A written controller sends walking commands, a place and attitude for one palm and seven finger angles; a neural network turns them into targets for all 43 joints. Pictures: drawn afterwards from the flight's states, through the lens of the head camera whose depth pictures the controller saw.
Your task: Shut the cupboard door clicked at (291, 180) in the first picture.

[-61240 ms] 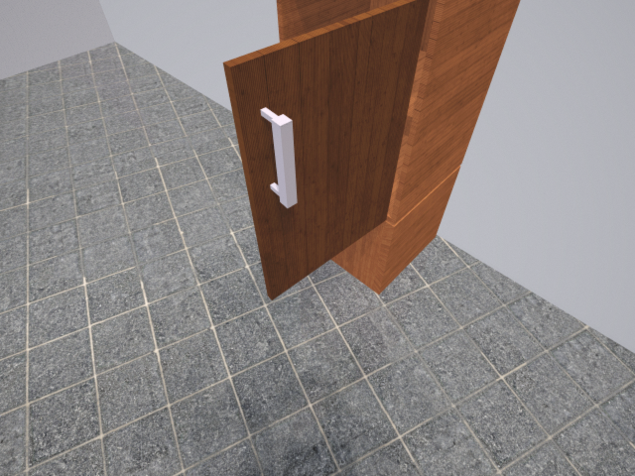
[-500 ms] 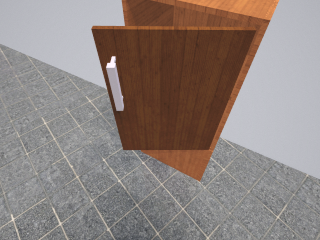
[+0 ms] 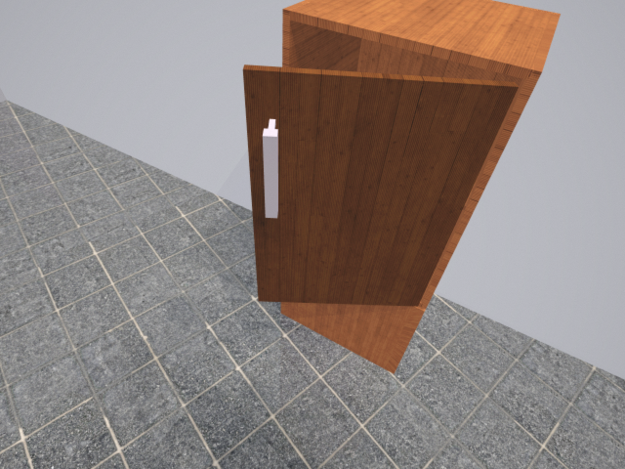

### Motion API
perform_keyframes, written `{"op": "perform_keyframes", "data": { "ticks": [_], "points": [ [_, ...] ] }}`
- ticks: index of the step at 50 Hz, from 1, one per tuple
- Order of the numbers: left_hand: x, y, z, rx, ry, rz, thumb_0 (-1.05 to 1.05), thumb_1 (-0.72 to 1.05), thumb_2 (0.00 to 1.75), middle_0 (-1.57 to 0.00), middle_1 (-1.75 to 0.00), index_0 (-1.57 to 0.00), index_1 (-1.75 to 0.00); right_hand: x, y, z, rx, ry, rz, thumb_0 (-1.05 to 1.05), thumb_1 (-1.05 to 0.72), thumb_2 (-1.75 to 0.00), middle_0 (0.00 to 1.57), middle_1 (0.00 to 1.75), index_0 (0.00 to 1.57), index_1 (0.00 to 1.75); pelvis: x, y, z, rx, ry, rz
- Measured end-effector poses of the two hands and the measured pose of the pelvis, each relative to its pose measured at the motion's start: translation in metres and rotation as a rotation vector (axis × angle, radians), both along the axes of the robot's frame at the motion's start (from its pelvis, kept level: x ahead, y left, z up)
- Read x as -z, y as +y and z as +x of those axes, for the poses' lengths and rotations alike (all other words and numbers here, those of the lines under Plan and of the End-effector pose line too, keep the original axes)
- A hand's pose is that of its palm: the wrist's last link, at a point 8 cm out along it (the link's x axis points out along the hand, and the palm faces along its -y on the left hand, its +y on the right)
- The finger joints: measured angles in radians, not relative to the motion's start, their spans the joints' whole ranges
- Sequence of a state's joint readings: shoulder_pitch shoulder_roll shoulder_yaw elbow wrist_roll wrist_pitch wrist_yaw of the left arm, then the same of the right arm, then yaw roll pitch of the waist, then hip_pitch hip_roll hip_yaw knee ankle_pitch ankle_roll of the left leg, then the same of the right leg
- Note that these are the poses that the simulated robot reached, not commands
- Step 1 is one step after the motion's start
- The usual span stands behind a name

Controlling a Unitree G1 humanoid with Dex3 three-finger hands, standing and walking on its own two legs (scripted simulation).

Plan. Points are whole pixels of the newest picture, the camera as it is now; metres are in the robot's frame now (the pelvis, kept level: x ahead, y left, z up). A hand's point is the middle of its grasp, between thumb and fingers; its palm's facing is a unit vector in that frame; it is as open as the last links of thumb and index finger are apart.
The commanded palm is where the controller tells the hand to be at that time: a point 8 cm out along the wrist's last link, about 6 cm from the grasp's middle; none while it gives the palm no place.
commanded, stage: shuffle to correct the standing spot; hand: left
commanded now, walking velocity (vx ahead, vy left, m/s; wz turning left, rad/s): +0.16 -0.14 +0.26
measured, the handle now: (272, 170) +0.56 +0.12 +0.09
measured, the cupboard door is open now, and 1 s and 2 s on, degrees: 30 30 30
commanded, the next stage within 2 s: come to a stop and stand still in 0.90 s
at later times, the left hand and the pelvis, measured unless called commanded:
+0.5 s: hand out of the picture -0.07 +0.12 -0.19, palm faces +0.12 -0.99 -0.08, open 7.4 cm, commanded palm none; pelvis +0.02 -0.02 -0.01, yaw +2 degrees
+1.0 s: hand out of the picture +0.11 +0.10 -0.18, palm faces +0.10 -0.98 -0.16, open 7.3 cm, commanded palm none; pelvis +0.12 -0.07 +0.00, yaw +4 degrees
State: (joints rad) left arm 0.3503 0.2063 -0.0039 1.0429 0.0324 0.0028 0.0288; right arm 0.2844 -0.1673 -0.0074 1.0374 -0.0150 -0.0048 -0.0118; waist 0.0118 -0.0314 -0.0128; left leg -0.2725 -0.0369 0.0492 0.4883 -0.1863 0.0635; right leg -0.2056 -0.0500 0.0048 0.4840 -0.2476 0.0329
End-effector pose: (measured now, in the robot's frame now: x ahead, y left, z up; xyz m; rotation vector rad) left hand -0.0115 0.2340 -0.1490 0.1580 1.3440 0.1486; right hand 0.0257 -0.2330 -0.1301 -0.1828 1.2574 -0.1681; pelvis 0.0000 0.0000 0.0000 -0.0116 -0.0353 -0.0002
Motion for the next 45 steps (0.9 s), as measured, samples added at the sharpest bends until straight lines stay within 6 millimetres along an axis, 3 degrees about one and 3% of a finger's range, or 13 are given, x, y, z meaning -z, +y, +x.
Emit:
{"op": "perform_keyframes", "data": {
  "ticks": [6,13,20,25,29,35,39,42,45],
  "points": [
    [-0.001,0.0,-0.021,-0.014,0.051,-0.007,0.0,0.91,0.89,-0.2,-0.3,-0.2,-0.3,0.001,0.001,-0.019,0.011,0.058,0.001,0.0,-0.9,-0.9,0.2,0.3,0.2,0.3,-0.002,0.001,-0.002,-0.012,0.007,-0.005],
    [0.0,-0.021,-0.049,-0.055,0.124,-0.047,0.0,0.91,0.89,-0.2,-0.3,-0.2,-0.3,0.002,-0.004,-0.027,0.02,0.101,0.005,0.0,-0.9,-0.9,0.2,0.3,0.21,0.3,-0.002,-0.008,0.0,-0.02,0.015,-0.008],
    [0.003,-0.052,-0.068,-0.11,0.172,-0.084,0.0,0.91,0.89,-0.2,-0.3,-0.2,-0.3,0.006,-0.017,-0.012,0.01,0.094,0.002,0.0,-0.9,-0.9,0.2,0.3,0.2,0.3,0.002,-0.021,0.009,-0.025,0.018,-0.009],
    [0.016,-0.067,-0.067,-0.132,0.202,-0.133,0.0,0.91,0.89,-0.2,-0.3,-0.2,-0.3,0.007,-0.014,0.013,-0.003,0.049,-0.015,0.0,-0.9,-0.9,0.2,0.3,0.2,0.3,0.009,-0.018,0.024,-0.035,0.013,-0.021],
    [0.017,-0.068,-0.037,-0.064,0.207,-0.15,0.0,0.91,0.89,-0.2,-0.3,-0.2,-0.3,0.003,-0.011,0.019,0.038,0.008,-0.016,0.0,-0.91,-0.9,0.2,0.3,0.2,0.3,0.006,-0.02,0.035,0.008,0.015,0.0],
    [-0.001,-0.061,0.049,-0.014,0.047,-0.1,0.01,0.91,0.89,-0.2,-0.3,-0.2,-0.3,-0.002,-0.015,0.001,0.07,0.103,0.02,0.0,-0.91,-0.9,0.2,0.3,0.2,0.3,-0.006,-0.033,0.05,0.002,0.035,-0.004],
    [-0.008,-0.053,0.091,0.003,-0.013,-0.024,0.03,0.94,0.89,-0.2,-0.3,-0.2,-0.3,0.004,-0.027,-0.005,0.09,0.18,0.048,0.0,-0.9,-0.9,0.2,0.3,0.21,0.3,-0.005,-0.05,0.066,-0.014,0.043,-0.003],
    [-0.004,-0.056,0.114,-0.009,-0.064,0.02,0.02,0.94,0.89,-0.2,-0.3,-0.2,-0.3,0.016,-0.041,-0.001,0.085,0.229,0.064,0.0,-0.9,-0.9,0.21,0.3,0.21,0.3,0.007,-0.065,0.08,-0.028,0.049,0.013],
    [-0.005,-0.066,0.121,-0.049,-0.08,0.018,0.01,0.93,0.89,-0.2,-0.3,-0.19,-0.3,0.017,-0.053,0.021,0.048,0.252,0.058,0.0,-0.9,-0.9,0.2,0.3,0.2,0.3,0.006,-0.07,0.092,-0.057,0.045,-0.009]
  ]
}}
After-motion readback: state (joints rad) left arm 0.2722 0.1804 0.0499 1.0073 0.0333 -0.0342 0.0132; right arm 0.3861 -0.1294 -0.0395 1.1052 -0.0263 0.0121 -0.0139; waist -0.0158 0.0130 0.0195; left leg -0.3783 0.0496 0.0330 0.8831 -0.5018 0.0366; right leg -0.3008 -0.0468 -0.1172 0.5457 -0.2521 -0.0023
